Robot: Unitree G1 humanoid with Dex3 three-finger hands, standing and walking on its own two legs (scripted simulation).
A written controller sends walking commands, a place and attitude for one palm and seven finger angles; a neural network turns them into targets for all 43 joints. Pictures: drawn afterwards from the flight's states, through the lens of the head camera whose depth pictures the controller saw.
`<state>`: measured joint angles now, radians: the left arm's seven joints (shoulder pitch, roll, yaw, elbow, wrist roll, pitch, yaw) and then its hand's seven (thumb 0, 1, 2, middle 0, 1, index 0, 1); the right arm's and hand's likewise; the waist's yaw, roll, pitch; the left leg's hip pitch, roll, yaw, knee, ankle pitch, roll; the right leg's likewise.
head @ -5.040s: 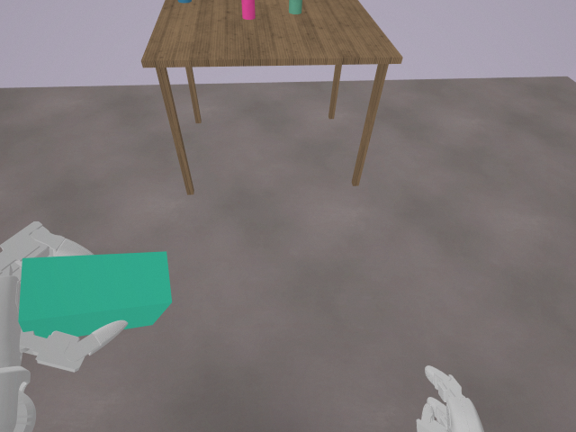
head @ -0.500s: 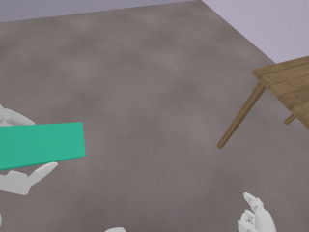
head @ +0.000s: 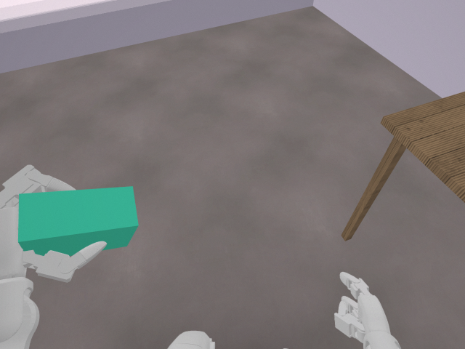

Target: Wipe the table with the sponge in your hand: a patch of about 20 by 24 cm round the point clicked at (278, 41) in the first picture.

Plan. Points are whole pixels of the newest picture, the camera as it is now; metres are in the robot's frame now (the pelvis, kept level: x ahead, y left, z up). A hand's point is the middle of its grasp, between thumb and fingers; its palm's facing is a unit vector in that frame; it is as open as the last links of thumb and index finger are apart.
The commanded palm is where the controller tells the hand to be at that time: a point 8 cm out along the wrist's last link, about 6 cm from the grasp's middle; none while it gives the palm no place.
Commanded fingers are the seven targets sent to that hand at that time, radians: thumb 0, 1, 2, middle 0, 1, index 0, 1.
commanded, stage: turn to face it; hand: left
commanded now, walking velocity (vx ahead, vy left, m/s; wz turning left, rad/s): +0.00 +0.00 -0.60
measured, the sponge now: (98, 222) +0.24 +0.21 +0.14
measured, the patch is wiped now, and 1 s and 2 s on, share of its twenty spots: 0.00 0.00 0.00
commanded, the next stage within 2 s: none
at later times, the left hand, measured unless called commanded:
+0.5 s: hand (103, 213) +0.24 +0.19 +0.17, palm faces +0.15 -0.90 -0.40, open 9.9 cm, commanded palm +0.20 +0.25 +0.19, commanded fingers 0.00 0.10 1.30 -1.20 -1.60 -1.20 -1.60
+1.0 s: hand (236, 253) +0.20 +0.01 +0.18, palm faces -0.27 -0.76 -0.59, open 9.9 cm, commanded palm +0.18 +0.11 +0.19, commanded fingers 0.00 0.10 1.30 -1.20 -1.60 -1.20 -1.60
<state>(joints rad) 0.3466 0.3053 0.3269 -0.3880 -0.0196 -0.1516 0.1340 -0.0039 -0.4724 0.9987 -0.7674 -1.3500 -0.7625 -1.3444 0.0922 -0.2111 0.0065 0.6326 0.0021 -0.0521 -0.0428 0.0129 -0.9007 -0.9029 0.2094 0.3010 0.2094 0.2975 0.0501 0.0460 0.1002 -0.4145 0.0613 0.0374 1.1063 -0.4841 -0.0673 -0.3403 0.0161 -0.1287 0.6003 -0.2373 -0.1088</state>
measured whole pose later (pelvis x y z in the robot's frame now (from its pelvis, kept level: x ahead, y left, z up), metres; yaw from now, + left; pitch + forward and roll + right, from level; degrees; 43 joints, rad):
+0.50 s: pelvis -0.03 +0.02 +0.00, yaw -15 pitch +2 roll +2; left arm 0.46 0.37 0.35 -0.56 -0.03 -0.17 0.13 0.00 -0.47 1.00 -0.76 -1.35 -0.76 -1.35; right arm 0.19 -0.20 0.00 0.55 0.00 0.03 -0.02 0.01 -0.90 -0.90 0.20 0.30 0.20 0.30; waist 0.03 -0.07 0.05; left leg -0.23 0.02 0.08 0.51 -0.29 -0.03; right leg -0.47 0.13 0.09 0.60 -0.21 -0.05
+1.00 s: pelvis -0.11 -0.03 +0.01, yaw -35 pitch +1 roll +2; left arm 0.60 0.46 0.43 -0.66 -0.06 -0.20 0.12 0.00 -0.47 1.00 -0.76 -1.35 -0.76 -1.35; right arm 0.11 -0.26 -0.05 0.55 0.01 0.05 -0.01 0.01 -0.91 -0.90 0.20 0.30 0.20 0.30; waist -0.04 0.00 0.18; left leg -0.53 0.08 0.03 1.19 -0.45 -0.11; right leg -0.36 0.05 -0.02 0.55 -0.20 -0.10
